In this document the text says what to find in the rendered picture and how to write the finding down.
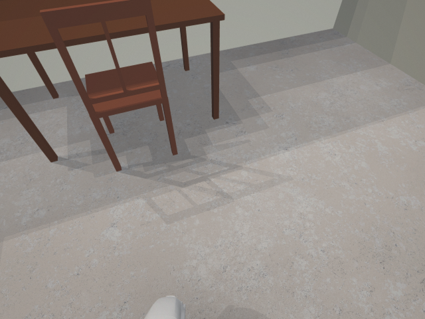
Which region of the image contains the robot left thigh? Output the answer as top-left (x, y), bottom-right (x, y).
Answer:
top-left (144, 297), bottom-right (186, 319)

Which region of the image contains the table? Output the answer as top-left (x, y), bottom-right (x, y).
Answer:
top-left (0, 0), bottom-right (224, 162)

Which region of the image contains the chair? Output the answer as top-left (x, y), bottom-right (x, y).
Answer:
top-left (40, 0), bottom-right (178, 171)

